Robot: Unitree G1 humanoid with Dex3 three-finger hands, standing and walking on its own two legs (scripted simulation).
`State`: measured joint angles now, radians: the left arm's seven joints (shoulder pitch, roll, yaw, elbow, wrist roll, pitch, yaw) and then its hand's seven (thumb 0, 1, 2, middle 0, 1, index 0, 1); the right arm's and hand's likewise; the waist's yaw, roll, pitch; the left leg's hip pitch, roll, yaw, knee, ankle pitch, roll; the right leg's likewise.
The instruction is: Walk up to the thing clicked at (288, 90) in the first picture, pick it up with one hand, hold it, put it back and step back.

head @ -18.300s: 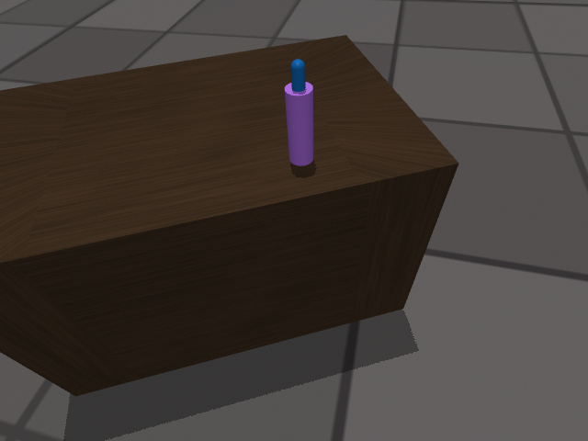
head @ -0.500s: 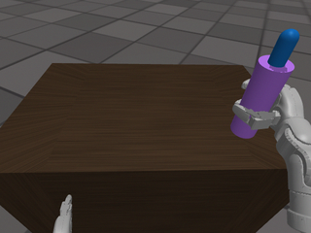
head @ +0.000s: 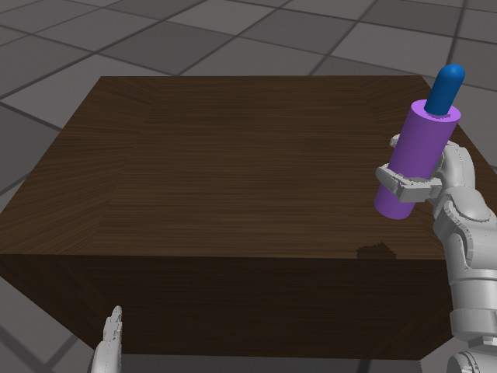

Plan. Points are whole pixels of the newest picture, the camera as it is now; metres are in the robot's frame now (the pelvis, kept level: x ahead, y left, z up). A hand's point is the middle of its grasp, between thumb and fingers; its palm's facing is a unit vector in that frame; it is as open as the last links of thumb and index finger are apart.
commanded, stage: crouch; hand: right
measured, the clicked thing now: (418, 148) +0.39 -0.19 +0.19
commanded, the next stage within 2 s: lower in 0.72 s
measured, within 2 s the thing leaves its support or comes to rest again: rests again in 1.54 s
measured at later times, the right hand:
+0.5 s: hand (393, 165) +0.45 -0.20 +0.11, palm faces +0.17 +0.98 -0.01, open 8.3 cm
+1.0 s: hand (387, 176) +0.46 -0.20 +0.07, palm faces +0.17 +0.99 +0.00, open 8.3 cm
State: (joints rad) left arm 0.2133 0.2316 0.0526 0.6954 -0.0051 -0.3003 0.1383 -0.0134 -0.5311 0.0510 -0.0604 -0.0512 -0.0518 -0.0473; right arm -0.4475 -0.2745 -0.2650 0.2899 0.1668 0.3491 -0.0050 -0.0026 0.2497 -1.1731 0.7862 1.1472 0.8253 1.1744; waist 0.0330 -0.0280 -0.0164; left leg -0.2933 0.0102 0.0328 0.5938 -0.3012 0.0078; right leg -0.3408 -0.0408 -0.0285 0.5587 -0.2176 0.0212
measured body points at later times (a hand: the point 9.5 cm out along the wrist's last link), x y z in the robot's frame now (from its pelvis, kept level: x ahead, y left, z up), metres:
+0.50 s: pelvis +0.01 -0.01 +0.00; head +0.04 -0.01 +0.45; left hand +0.16 +0.25 -0.07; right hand +0.43 -0.25 +0.11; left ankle +0.01 +0.11 -0.73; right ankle +0.05 -0.14 -0.73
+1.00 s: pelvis +0.02 -0.02 -0.01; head +0.06 -0.03 +0.44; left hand +0.16 +0.25 -0.08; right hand +0.44 -0.26 +0.07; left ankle +0.01 +0.11 -0.73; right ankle +0.05 -0.14 -0.73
